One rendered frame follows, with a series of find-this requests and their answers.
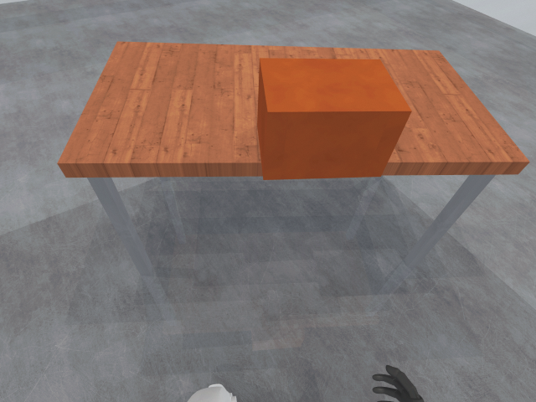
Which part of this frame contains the robot right hand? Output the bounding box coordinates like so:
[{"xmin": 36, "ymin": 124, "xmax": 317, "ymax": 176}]
[{"xmin": 372, "ymin": 365, "xmax": 424, "ymax": 402}]

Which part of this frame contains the table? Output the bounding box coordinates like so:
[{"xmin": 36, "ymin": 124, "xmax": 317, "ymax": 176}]
[{"xmin": 57, "ymin": 41, "xmax": 530, "ymax": 276}]

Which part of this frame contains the carton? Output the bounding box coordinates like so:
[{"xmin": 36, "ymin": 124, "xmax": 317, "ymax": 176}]
[{"xmin": 257, "ymin": 58, "xmax": 412, "ymax": 180}]

